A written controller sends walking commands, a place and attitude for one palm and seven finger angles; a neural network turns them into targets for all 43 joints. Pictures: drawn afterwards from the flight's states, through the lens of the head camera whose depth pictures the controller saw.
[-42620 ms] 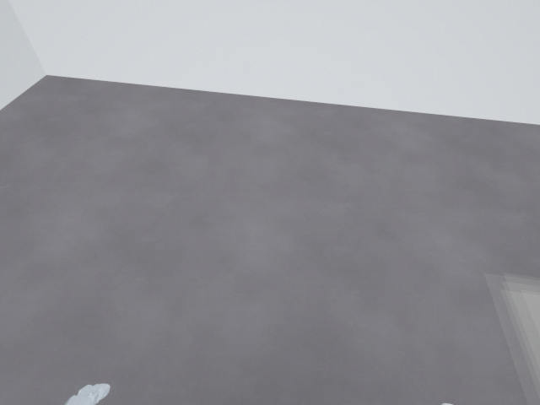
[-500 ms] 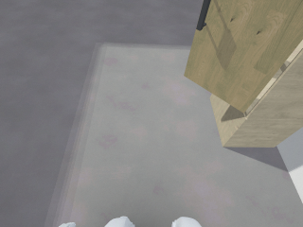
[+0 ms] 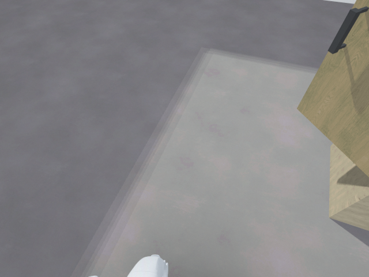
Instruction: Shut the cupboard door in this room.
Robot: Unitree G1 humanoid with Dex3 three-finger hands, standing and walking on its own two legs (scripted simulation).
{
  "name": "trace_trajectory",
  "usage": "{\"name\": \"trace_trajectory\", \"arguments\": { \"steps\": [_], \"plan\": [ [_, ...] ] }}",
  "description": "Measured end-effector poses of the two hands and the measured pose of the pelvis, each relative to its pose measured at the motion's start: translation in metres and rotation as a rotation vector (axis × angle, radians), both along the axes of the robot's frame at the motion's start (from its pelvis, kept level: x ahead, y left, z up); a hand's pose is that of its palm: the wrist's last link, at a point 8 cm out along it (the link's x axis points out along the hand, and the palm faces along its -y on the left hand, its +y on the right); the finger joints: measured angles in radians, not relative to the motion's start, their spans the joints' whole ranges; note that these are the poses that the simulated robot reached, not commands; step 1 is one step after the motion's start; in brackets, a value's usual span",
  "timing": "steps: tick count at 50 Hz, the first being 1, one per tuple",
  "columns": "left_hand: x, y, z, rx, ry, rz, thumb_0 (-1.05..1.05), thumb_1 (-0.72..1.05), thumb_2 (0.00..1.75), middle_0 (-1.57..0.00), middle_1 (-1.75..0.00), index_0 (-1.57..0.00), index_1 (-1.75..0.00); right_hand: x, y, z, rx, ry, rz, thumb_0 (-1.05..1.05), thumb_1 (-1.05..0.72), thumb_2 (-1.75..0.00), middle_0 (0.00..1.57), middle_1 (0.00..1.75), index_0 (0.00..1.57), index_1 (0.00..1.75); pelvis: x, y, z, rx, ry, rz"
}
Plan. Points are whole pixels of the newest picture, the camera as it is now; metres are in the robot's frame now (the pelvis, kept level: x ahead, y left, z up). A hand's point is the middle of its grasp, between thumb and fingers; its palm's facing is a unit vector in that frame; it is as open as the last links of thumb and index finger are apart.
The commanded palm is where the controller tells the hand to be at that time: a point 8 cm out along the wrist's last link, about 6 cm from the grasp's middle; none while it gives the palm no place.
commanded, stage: walk to a spot facing it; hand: left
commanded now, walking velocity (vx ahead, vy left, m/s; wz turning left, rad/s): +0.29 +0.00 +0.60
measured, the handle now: (348, 30) +0.81 -0.50 +0.06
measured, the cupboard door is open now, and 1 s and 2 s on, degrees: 47 47 47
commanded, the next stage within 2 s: turn to face it in 0.60 s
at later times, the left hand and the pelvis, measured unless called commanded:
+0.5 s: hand (82, 250) +0.19 +0.28 -0.16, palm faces +0.22 -0.95 -0.21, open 7.4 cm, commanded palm none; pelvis +0.13 +0.06 +0.00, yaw +14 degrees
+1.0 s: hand (105, 212) +0.29 +0.25 -0.17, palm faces +0.30 -0.93 -0.22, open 7.2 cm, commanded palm none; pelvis +0.33 +0.06 +0.00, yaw +13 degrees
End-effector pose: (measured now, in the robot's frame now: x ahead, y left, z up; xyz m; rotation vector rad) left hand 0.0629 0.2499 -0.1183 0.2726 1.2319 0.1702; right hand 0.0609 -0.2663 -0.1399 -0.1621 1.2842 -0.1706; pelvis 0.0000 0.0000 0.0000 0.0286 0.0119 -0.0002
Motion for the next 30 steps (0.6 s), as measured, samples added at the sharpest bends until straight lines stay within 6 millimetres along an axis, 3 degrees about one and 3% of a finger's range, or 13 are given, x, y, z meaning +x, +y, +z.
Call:
{"name": "trace_trajectory", "arguments": {
  "steps": [4, 9, 12, 14, 17, 25, 30],
  "plan": [
    [-0.039, 0.011, -0.012, -0.036, 0.045, 0.112, 0.00, 0.90, 0.90, -0.20, -0.29, -0.20, -0.30, 0.045, 0.019, 0.005, -0.010, -0.010, 0.119, 0.00, -0.91, -0.90, 0.20, 0.30, 0.19, 0.30, 0.010, 0.009, -0.003, -0.005, 0.000, 0.069],
    [-0.087, 0.037, -0.037, -0.076, 0.154, 0.238, 0.00, 0.90, 0.90, -0.20, -0.30, -0.20, -0.30, 0.118, 0.057, 0.011, -0.045, -0.132, 0.255, 0.01, -0.91, -0.90, 0.20, 0.30, 0.19, 0.30, 0.030, 0.034, -0.018, -0.015, 0.005, 0.126],
    [-0.090, 0.052, -0.041, -0.081, 0.217, 0.259, 0.00, 0.90, 0.90, -0.20, -0.29, -0.20, -0.30, 0.142, 0.074, 0.019, -0.059, -0.200, 0.282, 0.00, -0.91, -0.90, 0.20, 0.30, 0.19, 0.30, 0.042, 0.045, -0.018, -0.017, -0.009, 0.135],
    [-0.073, 0.060, -0.037, -0.081, 0.198, 0.267, 0.01, 0.90, 0.90, -0.20, -0.29, -0.20, -0.30, 0.145, 0.082, 0.024, -0.065, -0.197, 0.287, 0.00, -0.91, -0.90, 0.20, 0.30, 0.20, 0.30, 0.052, 0.050, -0.013, -0.025, -0.012, 0.153],
    [-0.031, 0.070, -0.028, -0.083, 0.108, 0.264, 0.01, 0.91, 0.90, -0.20, -0.29, -0.20, -0.30, 0.140, 0.089, 0.025, -0.063, -0.142, 0.287, 0.00, -0.90, -0.90, 0.20, 0.30, 0.20, 0.30, 0.070, 0.056, -0.004, -0.032, -0.015, 0.185],
    [0.108, 0.077, -0.008, -0.080, -0.121, 0.220, 0.00, 0.91, 0.90, -0.19, -0.29, -0.20, -0.30, 0.121, 0.094, 0.010, -0.016, 0.073, 0.235, 0.00, -0.90, -0.90, 0.20, 0.30, 0.20, 0.30, 0.134, 0.059, 0.001, -0.022, -0.015, 0.243],
    [0.199, 0.067, -0.007, -0.067, -0.188, 0.167, 0.00, 0.91, 0.90, -0.19, -0.29, -0.20, -0.30, 0.127, 0.085, -0.009, 0.012, 0.196, 0.177, 0.00, -0.90, -0.90, 0.20, 0.30, 0.20, 0.30, 0.190, 0.053, -0.011, -0.002, -0.010, 0.253]
  ]
}}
